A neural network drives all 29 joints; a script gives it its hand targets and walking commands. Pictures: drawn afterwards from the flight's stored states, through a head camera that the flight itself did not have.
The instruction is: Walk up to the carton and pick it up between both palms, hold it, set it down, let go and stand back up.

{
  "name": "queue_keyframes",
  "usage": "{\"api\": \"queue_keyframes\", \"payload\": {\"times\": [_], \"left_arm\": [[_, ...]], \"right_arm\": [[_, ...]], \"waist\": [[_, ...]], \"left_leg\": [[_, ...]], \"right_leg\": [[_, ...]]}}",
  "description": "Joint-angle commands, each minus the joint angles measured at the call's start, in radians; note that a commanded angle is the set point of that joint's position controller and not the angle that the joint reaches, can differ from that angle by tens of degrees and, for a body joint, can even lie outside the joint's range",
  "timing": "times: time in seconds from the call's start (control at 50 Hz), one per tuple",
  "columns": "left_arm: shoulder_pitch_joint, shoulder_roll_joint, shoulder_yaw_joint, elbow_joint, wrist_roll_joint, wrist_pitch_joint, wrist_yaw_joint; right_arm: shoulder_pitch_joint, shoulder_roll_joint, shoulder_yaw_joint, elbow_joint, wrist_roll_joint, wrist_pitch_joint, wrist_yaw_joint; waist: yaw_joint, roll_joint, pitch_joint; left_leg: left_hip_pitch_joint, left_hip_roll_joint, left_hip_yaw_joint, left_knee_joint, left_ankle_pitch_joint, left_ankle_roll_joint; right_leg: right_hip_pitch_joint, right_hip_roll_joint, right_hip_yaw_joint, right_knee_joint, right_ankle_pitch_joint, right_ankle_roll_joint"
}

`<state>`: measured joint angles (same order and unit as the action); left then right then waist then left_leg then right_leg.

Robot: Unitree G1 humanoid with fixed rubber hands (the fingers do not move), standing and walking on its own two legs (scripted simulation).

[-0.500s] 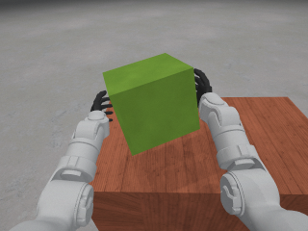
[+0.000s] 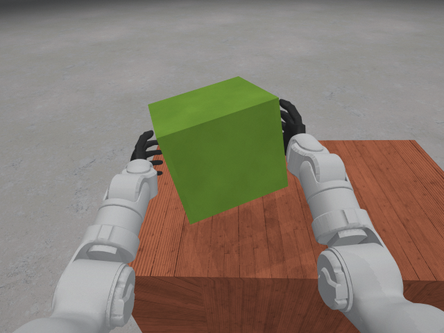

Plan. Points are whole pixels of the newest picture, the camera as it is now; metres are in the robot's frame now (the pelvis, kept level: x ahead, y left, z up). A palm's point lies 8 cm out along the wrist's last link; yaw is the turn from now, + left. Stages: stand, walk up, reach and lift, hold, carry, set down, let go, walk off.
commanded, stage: hold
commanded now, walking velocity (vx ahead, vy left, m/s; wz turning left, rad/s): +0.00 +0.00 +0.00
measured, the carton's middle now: (216, 144) +0.40 +0.02 +0.19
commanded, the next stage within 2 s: set down in 0.24 s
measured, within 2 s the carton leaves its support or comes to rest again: neither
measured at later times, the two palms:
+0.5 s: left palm (141, 170) +0.38 +0.16 +0.15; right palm (293, 141) +0.39 -0.12 +0.19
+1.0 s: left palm (150, 175) +0.41 +0.16 +0.11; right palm (285, 146) +0.43 -0.12 +0.16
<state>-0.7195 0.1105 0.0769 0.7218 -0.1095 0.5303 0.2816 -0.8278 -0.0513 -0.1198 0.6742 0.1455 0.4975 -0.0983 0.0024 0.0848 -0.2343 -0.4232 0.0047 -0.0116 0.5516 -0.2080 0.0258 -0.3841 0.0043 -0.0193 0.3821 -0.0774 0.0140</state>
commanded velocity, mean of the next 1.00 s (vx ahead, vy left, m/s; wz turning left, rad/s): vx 0.00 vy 0.00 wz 0.00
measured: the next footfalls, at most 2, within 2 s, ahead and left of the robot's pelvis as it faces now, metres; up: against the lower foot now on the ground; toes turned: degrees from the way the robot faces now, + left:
none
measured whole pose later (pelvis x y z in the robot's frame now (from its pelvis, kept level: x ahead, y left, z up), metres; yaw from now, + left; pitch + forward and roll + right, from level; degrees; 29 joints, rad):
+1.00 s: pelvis +0.01 -0.01 +0.00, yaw +0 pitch +7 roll -2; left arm -0.71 0.06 0.21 0.80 0.07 0.30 0.24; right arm -0.83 -0.01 -0.14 0.80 -0.02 0.14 -0.02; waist 0.00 0.08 -0.14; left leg -0.42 0.01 -0.01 0.50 -0.20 0.02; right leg -0.39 0.00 -0.02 0.36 -0.08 0.01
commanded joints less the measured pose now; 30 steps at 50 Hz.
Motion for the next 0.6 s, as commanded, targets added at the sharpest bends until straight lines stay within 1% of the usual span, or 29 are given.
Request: {"api": "queue_keyframes", "payload": {"times": [0.0, 0.02, 0.04, 0.06, 0.08, 0.1, 0.12, 0.14, 0.16, 0.18, 0.2, 0.22, 0.24, 0.26, 0.28, 0.3, 0.32, 0.34, 0.36, 0.38, 0.4, 0.42, 0.44, 0.46, 0.48, 0.5, 0.54, 0.56, 0.58], "left_arm": [[-1.092, -0.830, -0.288, -0.629, -0.055, -0.158, -0.261], [-1.081, -0.824, -0.276, -0.626, -0.050, -0.154, -0.263], [-1.136, -0.843, -0.315, -0.659, -0.080, -0.169, -0.259], [-1.129, -0.827, -0.297, -0.654, -0.078, -0.169, -0.259], [-1.128, -0.842, -0.308, -0.652, -0.079, -0.169, -0.259], [-1.095, -0.832, -0.291, -0.613, -0.064, -0.161, -0.259], [-1.077, -0.832, -0.276, -0.613, -0.051, -0.156, -0.259], [-1.098, -0.837, -0.279, -0.642, -0.061, -0.163, -0.259], [-1.128, -0.834, -0.295, -0.663, -0.074, -0.161, -0.259], [-1.102, -0.837, -0.291, -0.651, -0.065, -0.159, -0.261], [-1.160, -0.834, -0.312, -0.693, -0.081, -0.168, -0.257], [-1.118, -0.818, -0.285, -0.627, -0.065, -0.158, -0.259], [-0.865, -0.859, -0.221, -0.475, -0.009, -0.108, -0.289], [-0.932, -0.831, -0.183, -0.500, 0.013, -0.112, -0.294], [-0.955, -0.846, -0.202, -0.541, -0.003, -0.122, -0.295], [-0.970, -0.827, -0.160, -0.481, 0.019, -0.124, -0.309], [-1.068, -0.871, -0.221, -0.636, -0.014, -0.152, -0.293], [-1.065, -0.866, -0.226, -0.617, -0.020, -0.162, -0.292], [-1.096, -0.893, -0.258, -0.664, -0.037, -0.176, -0.281], [-1.093, -0.878, -0.255, -0.655, -0.037, -0.180, -0.275], [-1.068, -0.877, -0.234, -0.581, -0.007, -0.181, -0.275], [-1.104, -0.883, -0.234, -0.584, 0.005, -0.189, -0.270], [-1.062, -0.862, -0.195, -0.518, 0.026, -0.188, -0.271], [-1.055, -0.880, -0.195, -0.496, 0.036, -0.194, -0.274], [-1.068, -0.886, -0.185, -0.482, 0.049, -0.201, -0.274], [-1.020, -0.875, -0.143, -0.401, 0.080, -0.205, -0.283], [-1.013, -0.838, -0.082, -0.322, 0.131, -0.214, -0.295], [-1.004, -0.868, -0.081, -0.301, 0.131, -0.220, -0.297], [-0.989, -0.842, -0.037, -0.265, 0.164, -0.228, -0.308]], "right_arm": [[-0.671, 0.784, 0.343, -0.202, 0.100, -0.035, 0.061], [-0.676, 0.780, 0.346, -0.207, 0.113, -0.038, 0.065], [-0.705, 0.802, 0.346, -0.250, 0.104, -0.042, 0.064], [-0.696, 0.804, 0.355, -0.234, 0.100, -0.038, 0.060], [-0.708, 0.791, 0.345, -0.226, 0.098, -0.044, 0.060], [-0.701, 0.789, 0.350, -0.220, 0.106, -0.040, 0.060], [-0.706, 0.785, 0.355, -0.231, 0.116, -0.038, 0.065], [-0.692, 0.779, 0.340, -0.221, 0.106, -0.038, 0.061], [-0.688, 0.792, 0.339, -0.205, 0.110, -0.031, 0.062], [-0.694, 0.786, 0.355, -0.227, 0.105, -0.038, 0.060], [-0.686, 0.803, 0.341, -0.214, 0.103, -0.037, 0.060], [-0.690, 0.778, 0.332, -0.184, 0.097, -0.031, 0.059], [-0.676, 0.773, 0.397, -0.255, 0.121, -0.028, 0.057], [-0.701, 0.753, 0.375, -0.227, 0.113, -0.028, 0.061], [-0.704, 0.754, 0.375, -0.239, 0.114, -0.035, 0.063], [-0.718, 0.739, 0.324, -0.158, 0.087, -0.034, 0.070], [-0.750, 0.771, 0.364, -0.216, 0.106, -0.067, 0.078], [-0.772, 0.761, 0.370, -0.212, 0.100, -0.077, 0.076], [-0.794, 0.775, 0.388, -0.245, 0.104, -0.090, 0.085], [-0.791, 0.761, 0.364, -0.219, 0.106, -0.095, 0.091], [-0.795, 0.762, 0.334, -0.197, 0.086, -0.110, 0.101], [-0.805, 0.767, 0.329, -0.186, 0.066, -0.123, 0.109], [-0.784, 0.755, 0.311, -0.129, 0.045, -0.126, 0.115], [-0.810, 0.759, 0.298, -0.150, 0.035, -0.149, 0.117], [-0.791, 0.747, 0.288, -0.089, 0.013, -0.153, 0.128], [-0.777, 0.748, 0.261, -0.070, -0.013, -0.169, 0.138], [-0.774, 0.731, 0.195, -0.016, -0.064, -0.198, 0.151], [-0.778, 0.732, 0.183, -0.014, -0.076, -0.214, 0.160], [-0.734, 0.749, 0.179, 0.036, -0.081, -0.219, 0.165]], "waist": [[-0.147, -0.055, -0.448], [-0.143, -0.059, -0.440], [-0.140, -0.085, -0.480], [-0.142, -0.081, -0.461], [-0.144, -0.072, -0.472], [-0.137, -0.077, -0.449], [-0.124, -0.071, -0.449], [-0.140, -0.075, -0.452], [-0.141, -0.068, -0.454], [-0.134, -0.073, -0.456], [-0.145, -0.069, -0.494], [-0.146, -0.086, -0.426], [-0.038, -0.012, -0.380], [-0.040, -0.016, -0.379], [-0.051, -0.027, -0.405], [-0.066, -0.031, -0.333], [-0.056, -0.003, -0.496], [-0.059, -0.007, -0.460], [-0.055, 0.007, -0.528], [-0.056, 0.006, -0.510], [-0.044, 0.000, -0.494], [-0.036, 0.004, -0.502], [-0.042, 0.004, -0.448], [-0.034, 0.011, -0.455], [-0.043, 0.019, -0.445], [-0.034, -0.003, -0.390], [-0.020, -0.025, -0.327], [-0.014, -0.018, -0.329], [-0.015, -0.028, -0.283]], "left_leg": [[0.142, -0.037, -0.082, -0.225, 0.101, -0.084], [0.142, -0.038, -0.087, -0.225, 0.096, -0.083], [0.134, -0.031, -0.085, -0.223, 0.075, -0.083], [0.123, -0.037, -0.082, -0.227, 0.079, -0.077], [0.139, -0.032, -0.083, -0.221, 0.096, -0.084], [0.134, -0.037, -0.081, -0.226, 0.088, -0.083], [0.134, -0.038, -0.084, -0.225, 0.075, -0.078], [0.131, -0.038, -0.085, -0.224, 0.069, -0.076], [0.135, -0.035, -0.085, -0.223, 0.077, -0.076], [0.132, -0.036, -0.082, -0.224, 0.083, -0.077], [0.143, -0.033, -0.079, -0.217, 0.083, -0.084], [0.118, -0.037, -0.078, -0.231, 0.048, -0.077], [0.134, -0.038, -0.082, -0.229, 0.187, -0.033], [0.124, -0.036, -0.079, -0.233, 0.169, -0.035], [0.147, -0.035, -0.084, -0.227, 0.198, -0.040], [0.125, -0.027, -0.085, -0.242, 0.137, -0.038], [0.179, -0.023, -0.093, -0.213, 0.219, -0.054], [0.172, -0.027, -0.082, -0.210, 0.222, -0.054], [0.199, -0.019, -0.090, -0.202, 0.273, -0.065], [0.220, -0.019, -0.086, -0.203, 0.262, -0.065], [0.242, -0.017, -0.088, -0.210, 0.226, -0.063], [0.240, -0.013, -0.084, -0.215, 0.197, -0.069], [0.221, -0.015, -0.080, -0.231, 0.163, -0.064], [0.221, -0.015, -0.085, -0.234, 0.151, -0.059], [0.226, -0.011, -0.081, -0.247, 0.105, -0.062], [0.222, -0.010, -0.080, -0.257, 0.071, -0.058], [0.160, 0.001, -0.085, -0.291, -0.036, -0.046], [0.160, 0.001, -0.080, -0.302, -0.038, -0.048], [0.129, 0.001, -0.081, -0.306, -0.050, -0.039]], "right_leg": [[0.473, 0.040, 0.055, -0.010, 0.141, -0.020], [0.483, 0.042, 0.055, -0.011, 0.146, -0.014], [0.461, 0.046, 0.054, -0.011, 0.114, -0.016], [0.477, 0.036, 0.064, -0.009, 0.126, -0.013], [0.468, 0.046, 0.054, -0.006, 0.134, -0.021], [0.464, 0.048, 0.054, -0.010, 0.122, -0.018], [0.469, 0.042, 0.055, -0.011, 0.120, -0.013], [0.468, 0.040, 0.056, -0.012, 0.117, -0.015], [0.468, 0.037, 0.065, -0.010, 0.132, -0.020], [0.471, 0.041, 0.054, -0.004, 0.128, -0.017], [0.467, 0.041, 0.058, -0.006, 0.128, -0.018], [0.457, 0.040, 0.053, -0.015, 0.094, -0.012], [0.454, 0.063, 0.040, -0.016, 0.178, -0.014], [0.463, 0.061, 0.039, -0.017, 0.152, -0.010], [0.478, 0.065, 0.042, -0.011, 0.180, -0.012], [0.444, 0.060, 0.029, -0.022, 0.113, -0.011], [0.458, 0.073, 0.026, 0.000, 0.177, -0.017], [0.440, 0.071, 0.027, -0.010, 0.171, -0.021], [0.447, 0.079, 0.023, 0.004, 0.191, -0.025], [0.415, 0.072, 0.017, -0.009, 0.172, -0.021], [0.390, 0.070, 0.022, -0.022, 0.117, -0.024], [0.366, 0.071, 0.021, -0.020, 0.085, -0.030], [0.363, 0.065, 0.011, -0.034, 0.050, -0.022], [0.356, 0.069, 0.017, -0.035, 0.054, -0.030], [0.336, 0.072, 0.008, -0.041, -0.001, -0.029], [0.322, 0.063, 0.012, -0.052, -0.033, -0.028], [0.331, 0.053, 0.009, -0.053, -0.105, -0.027], [0.336, 0.053, -0.002, -0.057, -0.105, -0.028], [0.353, 0.055, 0.005, -0.057, -0.120, -0.024]]}}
